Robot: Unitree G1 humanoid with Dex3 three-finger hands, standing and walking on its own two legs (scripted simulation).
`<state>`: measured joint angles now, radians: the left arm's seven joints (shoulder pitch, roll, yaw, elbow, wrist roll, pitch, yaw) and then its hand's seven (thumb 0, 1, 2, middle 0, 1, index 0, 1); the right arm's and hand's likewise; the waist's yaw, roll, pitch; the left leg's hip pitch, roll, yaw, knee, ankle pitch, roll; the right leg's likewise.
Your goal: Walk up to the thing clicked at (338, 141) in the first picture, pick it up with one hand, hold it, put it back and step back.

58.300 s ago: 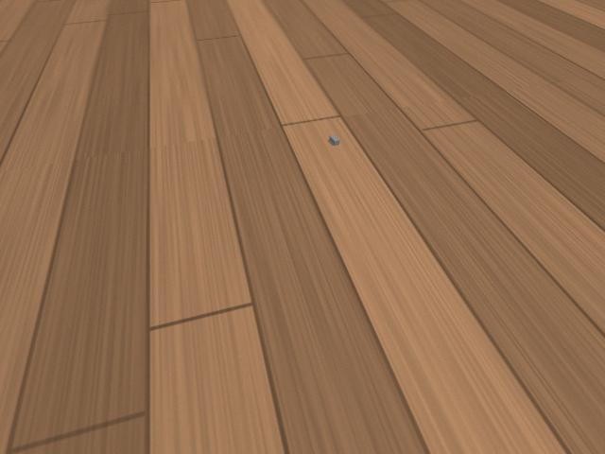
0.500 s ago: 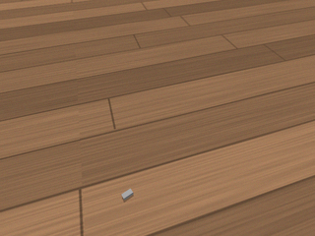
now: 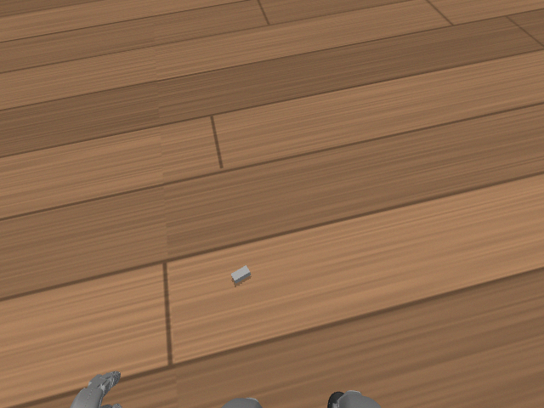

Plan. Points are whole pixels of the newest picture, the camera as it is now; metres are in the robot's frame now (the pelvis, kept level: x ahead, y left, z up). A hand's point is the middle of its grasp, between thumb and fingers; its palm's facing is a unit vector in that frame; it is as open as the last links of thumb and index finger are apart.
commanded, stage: step back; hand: left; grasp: from above
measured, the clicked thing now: (240, 274) +0.61 +0.20 -0.74
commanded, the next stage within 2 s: none
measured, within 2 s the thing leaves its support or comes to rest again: neither
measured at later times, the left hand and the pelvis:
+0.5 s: hand out of the picture -0.02 +0.30 -0.15, palm faces -0.11 -0.90 -0.42, open 7.4 cm; pelvis -0.13 +0.03 -0.01, yaw -7 degrees
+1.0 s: hand out of the picture -0.11 +0.31 -0.15, palm faces -0.09 -0.93 -0.35, open 7.4 cm; pelvis -0.27 +0.07 +0.01, yaw -5 degrees
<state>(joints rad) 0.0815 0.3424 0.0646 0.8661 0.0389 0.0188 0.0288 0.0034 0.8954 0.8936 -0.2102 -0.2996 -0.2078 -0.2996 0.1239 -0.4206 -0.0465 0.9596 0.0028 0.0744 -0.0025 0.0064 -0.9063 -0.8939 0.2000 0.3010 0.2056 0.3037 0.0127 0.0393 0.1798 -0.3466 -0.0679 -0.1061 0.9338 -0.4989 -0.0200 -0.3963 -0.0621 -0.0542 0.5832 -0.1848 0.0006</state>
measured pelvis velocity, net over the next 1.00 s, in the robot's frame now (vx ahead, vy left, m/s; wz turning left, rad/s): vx -0.27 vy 0.07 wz -0.08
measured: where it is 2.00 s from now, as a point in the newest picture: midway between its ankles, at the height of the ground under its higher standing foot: outside the picture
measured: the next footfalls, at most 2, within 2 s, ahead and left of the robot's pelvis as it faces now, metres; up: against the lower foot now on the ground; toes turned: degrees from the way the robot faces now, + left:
left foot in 0.06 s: -0.01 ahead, +0.13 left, +0.00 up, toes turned -2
right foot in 0.48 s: -0.11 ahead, -0.09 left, +0.00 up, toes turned -3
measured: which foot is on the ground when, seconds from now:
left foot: up 0.00-0.04, down 0.06-0.52, up 0.54-0.82, down 0.84-1.00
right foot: down 0.00-0.08, up 0.10-0.46, down 0.48-0.86, up 0.88-1.00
